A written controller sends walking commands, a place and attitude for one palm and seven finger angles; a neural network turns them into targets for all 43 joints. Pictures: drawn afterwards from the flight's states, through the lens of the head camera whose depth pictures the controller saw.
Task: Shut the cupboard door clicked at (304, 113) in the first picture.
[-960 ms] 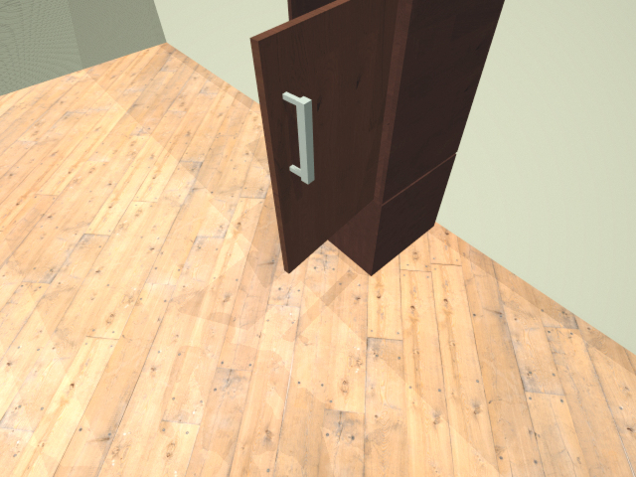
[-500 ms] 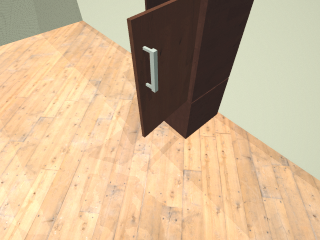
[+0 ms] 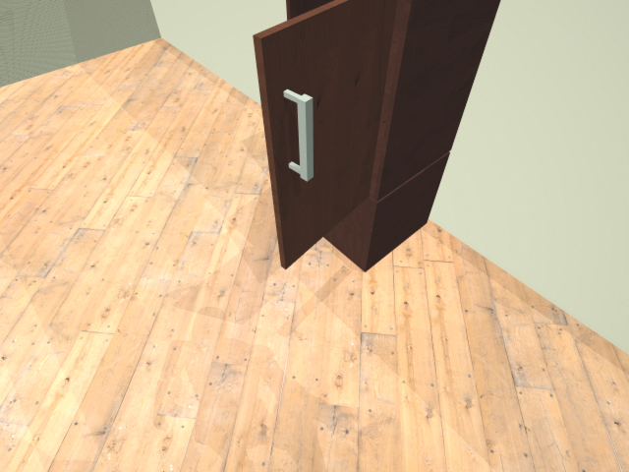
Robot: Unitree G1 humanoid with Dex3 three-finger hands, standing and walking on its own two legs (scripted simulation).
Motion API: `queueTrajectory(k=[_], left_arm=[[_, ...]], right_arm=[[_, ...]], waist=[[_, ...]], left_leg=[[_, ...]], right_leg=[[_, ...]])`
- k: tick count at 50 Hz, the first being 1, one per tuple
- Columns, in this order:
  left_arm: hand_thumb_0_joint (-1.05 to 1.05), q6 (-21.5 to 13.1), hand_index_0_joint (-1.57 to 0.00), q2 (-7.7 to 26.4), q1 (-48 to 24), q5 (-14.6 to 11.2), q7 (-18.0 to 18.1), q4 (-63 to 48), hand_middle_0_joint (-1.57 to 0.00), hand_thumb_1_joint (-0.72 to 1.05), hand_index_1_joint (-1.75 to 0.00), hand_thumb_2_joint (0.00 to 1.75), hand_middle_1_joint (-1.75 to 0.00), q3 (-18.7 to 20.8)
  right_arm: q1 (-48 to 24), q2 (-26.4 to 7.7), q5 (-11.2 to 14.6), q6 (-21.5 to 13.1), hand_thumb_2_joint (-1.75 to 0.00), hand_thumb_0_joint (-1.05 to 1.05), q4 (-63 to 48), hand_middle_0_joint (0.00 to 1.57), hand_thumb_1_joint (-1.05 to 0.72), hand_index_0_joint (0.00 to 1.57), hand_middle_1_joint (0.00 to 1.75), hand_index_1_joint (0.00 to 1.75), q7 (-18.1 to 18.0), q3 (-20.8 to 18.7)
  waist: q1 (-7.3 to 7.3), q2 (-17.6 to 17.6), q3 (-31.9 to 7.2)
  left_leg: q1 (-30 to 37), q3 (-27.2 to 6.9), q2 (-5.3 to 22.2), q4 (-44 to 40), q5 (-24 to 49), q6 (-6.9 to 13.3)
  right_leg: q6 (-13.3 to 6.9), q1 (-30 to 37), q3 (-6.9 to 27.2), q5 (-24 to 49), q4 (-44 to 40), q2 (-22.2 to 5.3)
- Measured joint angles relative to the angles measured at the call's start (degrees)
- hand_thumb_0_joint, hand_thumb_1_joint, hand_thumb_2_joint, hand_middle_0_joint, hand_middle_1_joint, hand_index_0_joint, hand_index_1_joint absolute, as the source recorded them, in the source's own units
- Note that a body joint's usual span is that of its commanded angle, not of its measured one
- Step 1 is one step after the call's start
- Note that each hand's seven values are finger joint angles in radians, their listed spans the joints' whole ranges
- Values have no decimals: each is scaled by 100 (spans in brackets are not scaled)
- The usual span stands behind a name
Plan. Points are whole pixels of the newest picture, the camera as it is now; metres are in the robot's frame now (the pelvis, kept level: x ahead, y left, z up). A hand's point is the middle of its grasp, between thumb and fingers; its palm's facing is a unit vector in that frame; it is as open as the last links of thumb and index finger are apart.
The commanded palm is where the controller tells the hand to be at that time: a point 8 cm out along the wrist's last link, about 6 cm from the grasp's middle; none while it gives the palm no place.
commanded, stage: walk around to get in front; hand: left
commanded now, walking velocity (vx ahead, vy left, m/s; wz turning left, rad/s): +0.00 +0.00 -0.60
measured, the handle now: (298, 137) +0.66 +0.07 +0.05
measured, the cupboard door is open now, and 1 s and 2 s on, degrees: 97 97 97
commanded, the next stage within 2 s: none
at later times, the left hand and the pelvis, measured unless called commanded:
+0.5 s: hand out of the picture +0.08 +0.19 -0.18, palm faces -0.16 -0.95 -0.26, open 7.4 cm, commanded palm none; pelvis -0.03 -0.01 -0.02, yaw -12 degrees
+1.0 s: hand out of the picture +0.12 +0.19 -0.20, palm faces -0.37 -0.91 -0.21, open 7.4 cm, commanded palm none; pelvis -0.01 +0.02 -0.02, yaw -28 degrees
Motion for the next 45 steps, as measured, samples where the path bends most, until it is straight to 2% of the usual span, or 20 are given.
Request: queueTrajectory(k=[8, 16, 17, 19, 21, 22, 24, 26, 27, 29, 31, 33, 38, 45], left_arm=[[1, 192, -20, -124, 119, 14, 41, -163, -20, 91, -30, 90, -30, 81], [1, 429, -20, -332, 298, 59, -63, -520, -20, 91, -30, 90, -30, 187], [1, 450, -20, -341, 293, 61, -82, -574, -20, 91, -30, 90, -30, 201], [1, 510, -21, -369, 252, 72, -119, -678, -20, 91, -30, 90, -30, 241], [1, 568, -20, -417, 197, 84, -154, -774, -20, 91, -30, 90, -30, 291], [1, 573, -20, -447, 172, 86, -170, -821, -20, 91, -30, 90, -30, 308], [1, 533, -20, -494, 176, 86, -199, -936, -20, 91, -30, 90, -30, 330], [1, 435, -20, -454, 278, 98, -218, -1065, -20, 91, -30, 90, -30, 348], [1, 365, -20, -411, 319, 120, -188, -1096, -20, 91, -30, 90, -30, 372], [1, 306, -20, -429, 321, 107, -108, -1067, -20, 91, -30, 90, -30, 376], [1, 317, -20, -450, 388, 108, -55, -1058, -20, 91, -30, 90, -30, 371], [1, 316, -20, -461, 470, 98, -14, -1044, -20, 91, -30, 90, -30, 365], [1, 291, -21, -507, 626, 93, 19, -1019, -20, 91, -30, 90, -30, 341], [1, 321, -21, -474, 639, 128, -2, -1075, -20, 90, -30, 90, -30, 381]], right_arm=[[-20, 137, -13, 91, -90, 0, -211, 20, -90, 20, 30, 30, -97, -53], [170, 437, -26, 207, -90, 0, -572, 20, -90, 20, 30, 30, -125, -158], [193, 460, -36, 202, -90, 0, -608, 20, -90, 20, 30, 30, -127, -168], [229, 481, -56, 172, -90, 0, -668, 20, -90, 20, 30, 30, -130, -190], [279, 472, -79, 143, -90, 0, -700, 20, -90, 20, 30, 30, -141, -208], [303, 455, -93, 140, -90, 0, -708, 20, -90, 20, 30, 30, -143, -218], [329, 409, -109, 170, -90, 0, -714, 20, -90, 20, 30, 30, -132, -240], [364, 393, -77, 221, -90, 1, -738, 20, -90, 20, 30, 30, -108, -263], [327, 400, -48, 264, -90, 1, -754, 20, -90, 20, 30, 30, -92, -281], [151, 350, -8, 367, -90, 1, -805, 20, -90, 20, 30, 30, -64, -330], [-4, 322, 10, 394, -90, 1, -876, 20, -90, 20, 30, 30, -44, -367], [-151, 320, 15, 366, -90, 1, -974, 20, -90, 20, 30, 30, -36, -380], [-378, 333, 40, 294, -90, 1, -1183, 20, -91, 20, 30, 30, -71, -377], [-572, 443, 97, 234, -90, 1, -1329, 19, -91, 20, 30, 30, -110, -318]], waist=[[77, 8, 40], [55, -108, 199], [66, -144, 229], [97, -168, 334], [97, -94, 424], [101, -26, 455], [126, 126, 479], [158, 162, 401], [187, 118, 369], [183, 172, 476], [173, 154, 502], [178, 82, 498], [211, -44, 375], [342, -212, 215]], left_leg=[[-226, 247, 114, 454, -253, -11], [-602, 628, 250, 1195, -644, 28], [-642, 700, 247, 1251, -668, 41], [-668, 849, 266, 1337, -702, 68], [-668, 932, 333, 1375, -708, 57], [-671, 954, 386, 1394, -708, 33], [-714, 1003, 536, 1522, -760, -44], [-896, 1060, 680, 1912, -954, -141], [-1127, 953, 677, 2393, -1372, -186], [-1594, 369, 517, 3574, -1979, -192], [-1976, 46, 337, 4427, -1903, -202], [-2218, -99, 232, 4818, -1624, -245], [-2265, -310, 122, 4499, -1355, -320], [-1744, -414, -29, 3073, -1503, -273]], right_leg=[[0, -322, 243, -135, 433, 76], [19, -931, 613, -435, 1328, 169], [47, -1080, 644, -478, 1544, 158], [149, -1463, 540, -1048, 2459, 86], [216, -1736, 418, -1514, 3260, 4], [233, -1776, 350, -1610, 3392, -52], [263, -1687, 209, -1545, 3159, -167], [255, -1391, 187, -799, 2266, -286], [207, -1415, 245, -800, 2160, -274], [79, -1507, 299, -906, 2316, -137], [14, -1476, 391, -803, 2121, -54], [13, -1424, 535, -580, 1812, 10], [23, -1299, 853, -242, 1286, 130], [171, -1339, 1252, -174, 1254, 252]])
